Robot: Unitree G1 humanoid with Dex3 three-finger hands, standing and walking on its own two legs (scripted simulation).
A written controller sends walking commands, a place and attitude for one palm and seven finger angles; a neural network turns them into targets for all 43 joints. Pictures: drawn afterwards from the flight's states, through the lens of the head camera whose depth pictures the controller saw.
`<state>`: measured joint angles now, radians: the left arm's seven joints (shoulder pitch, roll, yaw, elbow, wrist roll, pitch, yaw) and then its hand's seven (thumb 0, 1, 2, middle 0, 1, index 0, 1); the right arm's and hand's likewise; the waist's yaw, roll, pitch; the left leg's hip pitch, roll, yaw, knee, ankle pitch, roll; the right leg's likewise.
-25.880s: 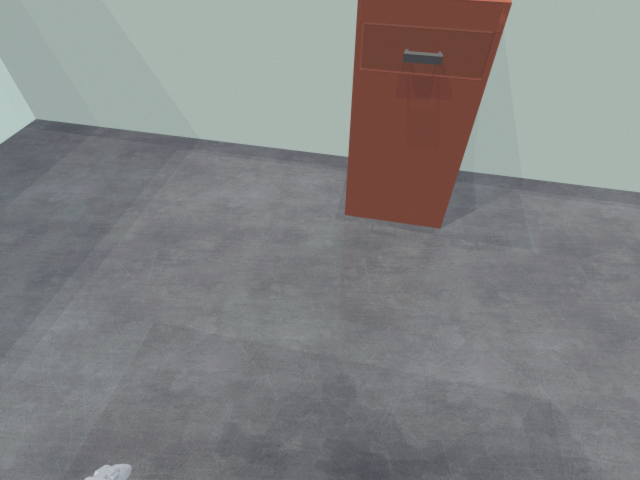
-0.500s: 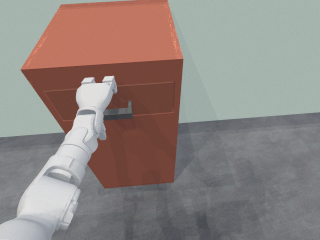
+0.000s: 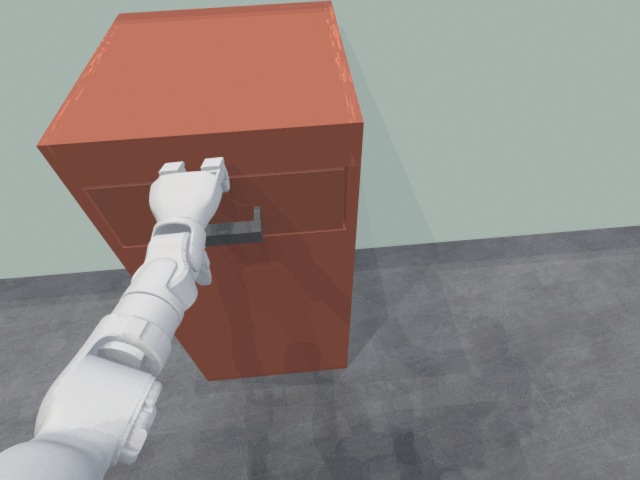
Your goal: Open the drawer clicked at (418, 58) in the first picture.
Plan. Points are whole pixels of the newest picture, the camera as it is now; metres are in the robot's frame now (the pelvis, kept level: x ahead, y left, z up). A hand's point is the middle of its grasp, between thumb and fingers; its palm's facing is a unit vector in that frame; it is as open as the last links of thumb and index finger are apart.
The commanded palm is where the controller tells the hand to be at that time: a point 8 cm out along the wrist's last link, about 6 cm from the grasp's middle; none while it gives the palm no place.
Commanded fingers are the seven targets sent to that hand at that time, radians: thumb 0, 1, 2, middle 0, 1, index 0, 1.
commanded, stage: re-aim the fingers above the handle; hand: left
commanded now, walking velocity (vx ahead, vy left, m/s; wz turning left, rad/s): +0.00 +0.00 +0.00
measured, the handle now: (225, 224) +0.50 +0.15 +0.01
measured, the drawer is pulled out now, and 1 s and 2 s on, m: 0.00 0.00 0.00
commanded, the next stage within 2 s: lower the fingers behind the handle in 0.56 s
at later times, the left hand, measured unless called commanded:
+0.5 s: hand (203, 225) +0.45 +0.16 +0.07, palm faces -0.01 -0.04 -1.00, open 13.8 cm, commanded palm +0.43 +0.17 +0.12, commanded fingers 0.00 -0.50 0.30 -0.30 -1.20 -0.30 -1.20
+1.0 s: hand (204, 228) +0.46 +0.16 +0.05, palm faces -0.03 -0.03 -1.00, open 13.8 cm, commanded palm +0.43 +0.17 +0.10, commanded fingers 0.00 -0.50 0.30 -0.30 -1.20 -0.30 -1.20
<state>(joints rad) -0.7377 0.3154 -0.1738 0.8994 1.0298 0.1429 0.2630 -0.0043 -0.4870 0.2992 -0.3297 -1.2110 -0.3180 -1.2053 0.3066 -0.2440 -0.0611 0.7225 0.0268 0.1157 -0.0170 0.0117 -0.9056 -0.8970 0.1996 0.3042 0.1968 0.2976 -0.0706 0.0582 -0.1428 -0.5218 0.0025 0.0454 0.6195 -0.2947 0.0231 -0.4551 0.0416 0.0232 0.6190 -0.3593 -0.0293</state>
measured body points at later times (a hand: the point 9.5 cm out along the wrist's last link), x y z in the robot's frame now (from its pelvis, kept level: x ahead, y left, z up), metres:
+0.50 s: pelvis +0.00 -0.01 +0.00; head +0.03 -0.03 +0.45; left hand +0.44 +0.16 +0.12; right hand +0.08 -0.27 -0.14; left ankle +0.00 +0.11 -0.72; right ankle -0.04 -0.10 -0.72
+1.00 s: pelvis +0.00 +0.00 +0.00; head +0.04 -0.02 +0.44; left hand +0.45 +0.16 +0.11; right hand +0.05 -0.27 -0.14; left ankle +0.00 +0.11 -0.72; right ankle -0.04 -0.10 -0.72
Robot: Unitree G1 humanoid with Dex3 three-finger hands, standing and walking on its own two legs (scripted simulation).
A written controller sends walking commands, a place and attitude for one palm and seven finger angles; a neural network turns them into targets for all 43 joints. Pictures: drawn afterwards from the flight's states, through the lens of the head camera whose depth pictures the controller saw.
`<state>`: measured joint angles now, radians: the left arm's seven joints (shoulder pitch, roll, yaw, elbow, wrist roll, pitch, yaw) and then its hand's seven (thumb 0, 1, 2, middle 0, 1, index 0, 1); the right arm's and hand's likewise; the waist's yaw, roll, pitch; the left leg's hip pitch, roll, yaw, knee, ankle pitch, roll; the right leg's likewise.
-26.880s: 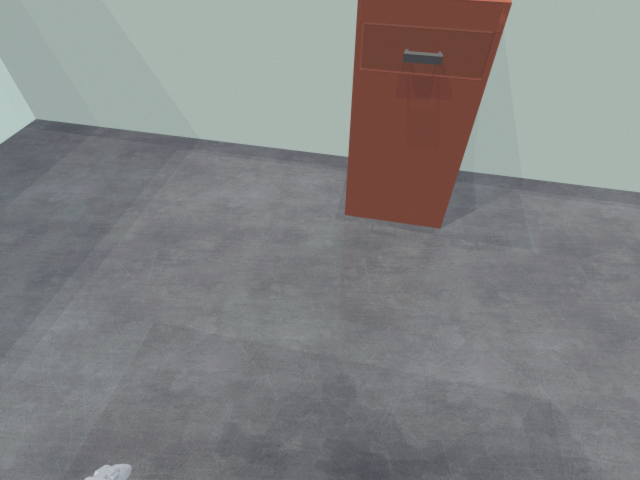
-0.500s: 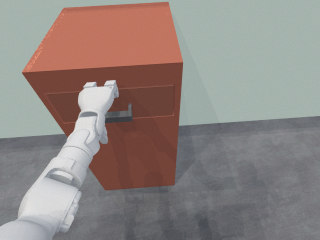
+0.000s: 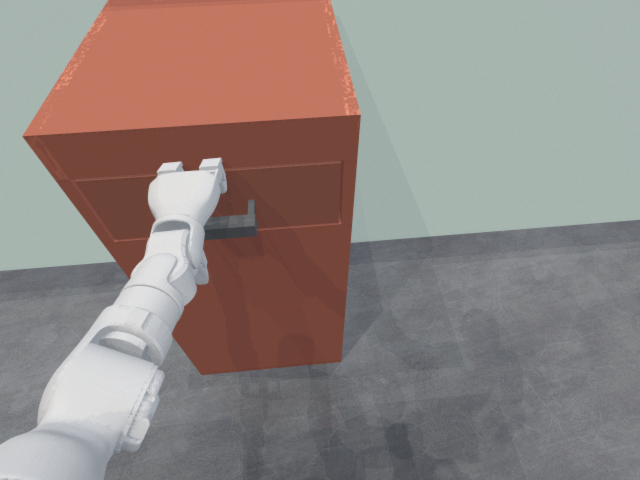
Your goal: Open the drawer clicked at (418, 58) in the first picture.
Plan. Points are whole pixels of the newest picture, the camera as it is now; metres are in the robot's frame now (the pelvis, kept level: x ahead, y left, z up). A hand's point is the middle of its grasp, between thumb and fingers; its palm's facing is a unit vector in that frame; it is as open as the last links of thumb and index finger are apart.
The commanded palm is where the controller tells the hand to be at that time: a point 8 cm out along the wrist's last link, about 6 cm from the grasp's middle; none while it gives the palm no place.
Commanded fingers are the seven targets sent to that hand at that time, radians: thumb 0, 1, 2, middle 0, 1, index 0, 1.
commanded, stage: lower the fingers behind the handle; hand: left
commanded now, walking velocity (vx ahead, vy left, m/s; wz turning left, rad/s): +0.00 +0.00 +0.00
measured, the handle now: (218, 217) +0.51 +0.15 +0.01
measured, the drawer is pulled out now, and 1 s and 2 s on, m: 0.00 0.00 0.00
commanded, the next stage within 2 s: close the thumb around the handle in 1.26 s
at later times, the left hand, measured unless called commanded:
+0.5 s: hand (209, 238) +0.46 +0.15 +0.02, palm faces -0.03 -0.03 -1.00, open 13.8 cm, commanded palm +0.43 +0.17 +0.07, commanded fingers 0.00 -0.50 0.30 -0.30 -1.20 -0.30 -1.20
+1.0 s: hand (213, 246) +0.46 +0.15 +0.00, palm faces -0.02 -0.02 -1.00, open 13.8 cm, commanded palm +0.44 +0.17 +0.04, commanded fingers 0.00 -0.50 0.30 -0.30 -1.20 -0.30 -1.20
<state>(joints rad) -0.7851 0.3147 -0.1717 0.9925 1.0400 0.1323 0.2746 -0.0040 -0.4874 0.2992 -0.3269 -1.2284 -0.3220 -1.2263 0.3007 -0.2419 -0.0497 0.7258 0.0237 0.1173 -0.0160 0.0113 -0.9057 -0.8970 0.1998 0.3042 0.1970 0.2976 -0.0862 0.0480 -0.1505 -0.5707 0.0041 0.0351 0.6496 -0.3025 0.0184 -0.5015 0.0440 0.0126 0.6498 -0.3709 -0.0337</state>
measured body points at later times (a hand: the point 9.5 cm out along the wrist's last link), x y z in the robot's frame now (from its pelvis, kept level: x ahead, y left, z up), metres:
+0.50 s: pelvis -0.01 +0.01 -0.01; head +0.05 +0.00 +0.44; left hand +0.45 +0.15 +0.07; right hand +0.03 -0.25 -0.15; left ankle +0.00 +0.11 -0.72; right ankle -0.04 -0.10 -0.72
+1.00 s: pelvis -0.01 +0.01 -0.02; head +0.06 +0.01 +0.42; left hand +0.46 +0.15 +0.05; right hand +0.02 -0.26 -0.15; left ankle +0.00 +0.11 -0.72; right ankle -0.04 -0.10 -0.72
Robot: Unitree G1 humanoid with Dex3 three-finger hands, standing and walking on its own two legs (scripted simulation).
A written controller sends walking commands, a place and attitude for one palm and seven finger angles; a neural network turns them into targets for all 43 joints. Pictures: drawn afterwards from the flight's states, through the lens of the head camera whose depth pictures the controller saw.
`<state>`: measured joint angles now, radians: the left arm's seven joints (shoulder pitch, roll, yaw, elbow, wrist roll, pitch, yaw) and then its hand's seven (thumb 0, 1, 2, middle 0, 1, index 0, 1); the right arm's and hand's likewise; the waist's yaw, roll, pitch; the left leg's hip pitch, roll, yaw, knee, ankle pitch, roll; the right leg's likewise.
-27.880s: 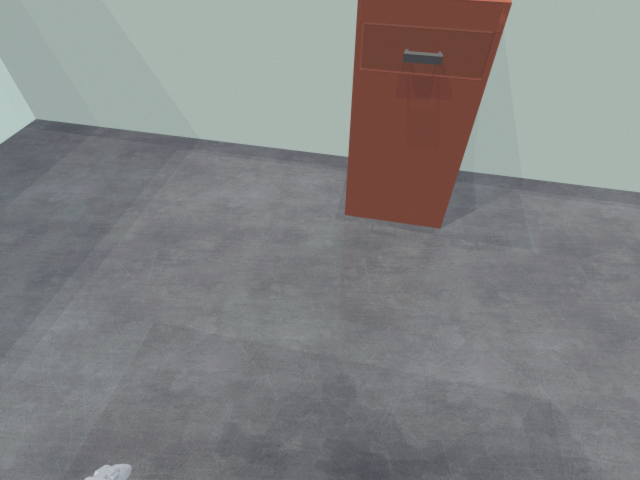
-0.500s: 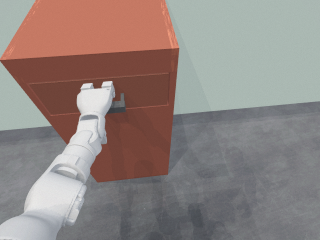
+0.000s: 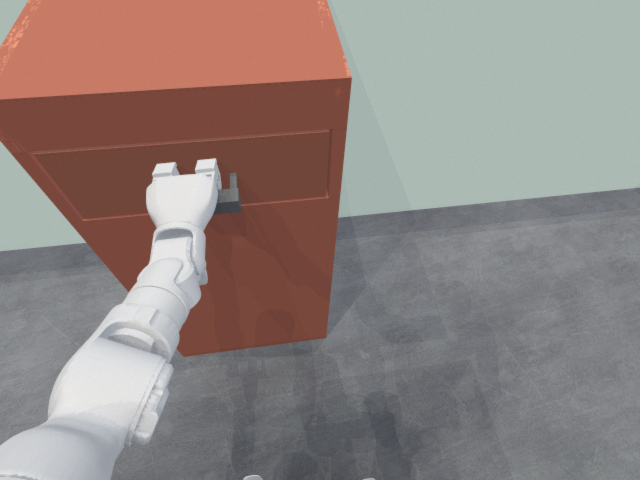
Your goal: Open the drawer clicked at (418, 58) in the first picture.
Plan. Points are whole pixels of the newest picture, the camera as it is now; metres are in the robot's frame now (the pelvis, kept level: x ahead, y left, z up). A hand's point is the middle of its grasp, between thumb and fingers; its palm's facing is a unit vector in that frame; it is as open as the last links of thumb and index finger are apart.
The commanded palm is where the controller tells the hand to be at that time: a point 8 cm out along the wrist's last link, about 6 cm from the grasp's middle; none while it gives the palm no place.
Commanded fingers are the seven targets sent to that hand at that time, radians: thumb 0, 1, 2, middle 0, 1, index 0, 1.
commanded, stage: lower the fingers behind the handle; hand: left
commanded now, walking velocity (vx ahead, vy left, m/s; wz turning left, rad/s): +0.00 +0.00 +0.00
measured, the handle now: (198, 192) +0.52 +0.15 +0.03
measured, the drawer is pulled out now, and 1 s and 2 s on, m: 0.00 0.00 0.08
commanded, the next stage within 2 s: close the thumb around the handle in 0.26 s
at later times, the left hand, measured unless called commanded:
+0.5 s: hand (194, 224) +0.47 +0.15 +0.01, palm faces -0.01 -0.03 -1.00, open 13.3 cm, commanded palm +0.44 +0.17 +0.06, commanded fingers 0.00 -0.05 0.49 -0.33 -1.25 -0.33 -1.25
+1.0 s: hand (195, 228) +0.47 +0.15 +0.01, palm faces -0.03 -0.03 -1.00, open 5.7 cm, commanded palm +0.45 +0.16 +0.06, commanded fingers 0.00 0.90 0.90 -0.40 -1.35 -0.40 -1.35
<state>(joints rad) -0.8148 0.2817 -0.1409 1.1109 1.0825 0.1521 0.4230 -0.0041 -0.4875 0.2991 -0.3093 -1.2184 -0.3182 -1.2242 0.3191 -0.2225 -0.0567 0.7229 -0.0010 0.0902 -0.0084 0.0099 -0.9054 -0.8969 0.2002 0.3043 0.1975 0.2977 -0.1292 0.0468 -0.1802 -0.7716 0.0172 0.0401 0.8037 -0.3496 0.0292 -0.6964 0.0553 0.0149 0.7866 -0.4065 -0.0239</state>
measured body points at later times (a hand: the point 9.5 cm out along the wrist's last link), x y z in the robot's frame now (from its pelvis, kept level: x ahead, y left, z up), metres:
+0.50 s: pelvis +0.00 +0.00 +0.00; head +0.08 +0.00 +0.44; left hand +0.46 +0.15 +0.07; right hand +0.03 -0.26 -0.13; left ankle +0.01 +0.10 -0.70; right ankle -0.03 -0.11 -0.70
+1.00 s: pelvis +0.01 +0.00 +0.00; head +0.08 +0.00 +0.44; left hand +0.46 +0.15 +0.06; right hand +0.04 -0.26 -0.13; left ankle +0.01 +0.10 -0.70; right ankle -0.03 -0.11 -0.70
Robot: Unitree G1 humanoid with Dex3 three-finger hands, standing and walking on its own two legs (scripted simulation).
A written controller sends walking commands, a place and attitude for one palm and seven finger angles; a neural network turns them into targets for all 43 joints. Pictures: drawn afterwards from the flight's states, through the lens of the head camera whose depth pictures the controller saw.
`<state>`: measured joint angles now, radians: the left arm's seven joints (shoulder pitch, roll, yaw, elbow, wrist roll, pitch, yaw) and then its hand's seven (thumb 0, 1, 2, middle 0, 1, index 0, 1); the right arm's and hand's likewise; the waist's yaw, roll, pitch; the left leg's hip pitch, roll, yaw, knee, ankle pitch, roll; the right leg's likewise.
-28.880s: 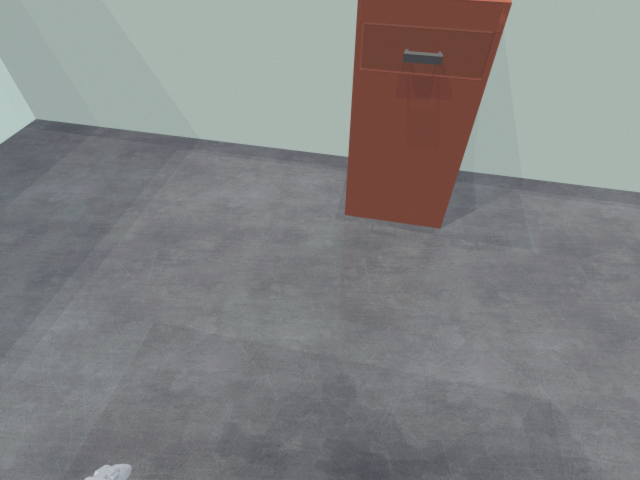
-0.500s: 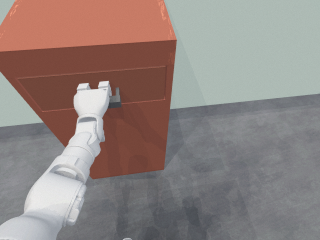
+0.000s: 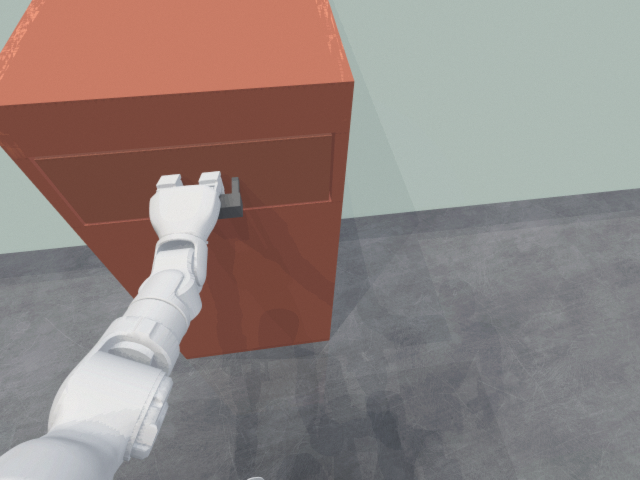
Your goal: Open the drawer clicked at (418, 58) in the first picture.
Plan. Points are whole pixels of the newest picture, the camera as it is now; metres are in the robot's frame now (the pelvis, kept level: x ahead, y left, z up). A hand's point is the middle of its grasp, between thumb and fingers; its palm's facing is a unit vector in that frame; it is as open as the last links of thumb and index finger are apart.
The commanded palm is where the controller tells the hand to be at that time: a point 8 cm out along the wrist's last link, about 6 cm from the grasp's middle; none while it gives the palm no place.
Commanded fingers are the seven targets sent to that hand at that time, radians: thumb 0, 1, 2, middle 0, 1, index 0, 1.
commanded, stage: close the thumb around the handle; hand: left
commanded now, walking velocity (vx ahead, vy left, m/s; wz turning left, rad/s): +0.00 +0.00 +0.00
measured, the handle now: (200, 197) +0.51 +0.15 +0.03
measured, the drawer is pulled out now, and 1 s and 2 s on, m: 0.00 0.08 0.20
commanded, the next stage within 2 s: pull the drawer open in 0.06 s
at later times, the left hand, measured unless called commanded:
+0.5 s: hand (197, 240) +0.45 +0.15 +0.01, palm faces -0.01 -0.06 -1.00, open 5.7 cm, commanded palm +0.39 +0.16 +0.06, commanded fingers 0.00 0.90 0.90 -0.40 -1.35 -0.40 -1.35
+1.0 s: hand (196, 285) +0.37 +0.15 +0.01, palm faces +0.00 -0.07 -1.00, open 5.7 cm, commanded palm +0.33 +0.15 +0.06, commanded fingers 0.00 0.90 0.90 -0.40 -1.35 -0.40 -1.35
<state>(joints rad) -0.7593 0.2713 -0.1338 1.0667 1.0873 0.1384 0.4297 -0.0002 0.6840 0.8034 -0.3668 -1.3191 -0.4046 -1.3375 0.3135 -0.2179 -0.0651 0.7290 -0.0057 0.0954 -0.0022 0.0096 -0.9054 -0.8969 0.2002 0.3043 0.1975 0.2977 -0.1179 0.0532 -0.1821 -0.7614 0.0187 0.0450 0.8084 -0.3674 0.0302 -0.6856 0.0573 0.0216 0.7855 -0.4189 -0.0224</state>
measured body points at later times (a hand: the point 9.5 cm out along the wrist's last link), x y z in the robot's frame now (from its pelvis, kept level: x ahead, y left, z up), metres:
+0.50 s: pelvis +0.01 +0.00 +0.01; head +0.08 -0.02 +0.45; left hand +0.44 +0.15 +0.06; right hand +0.05 -0.27 -0.13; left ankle +0.00 +0.10 -0.70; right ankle -0.03 -0.11 -0.70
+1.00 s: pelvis +0.02 -0.01 +0.01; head +0.05 -0.03 +0.46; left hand +0.37 +0.15 +0.06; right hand +0.17 -0.25 -0.11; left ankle +0.00 +0.10 -0.70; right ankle -0.03 -0.11 -0.70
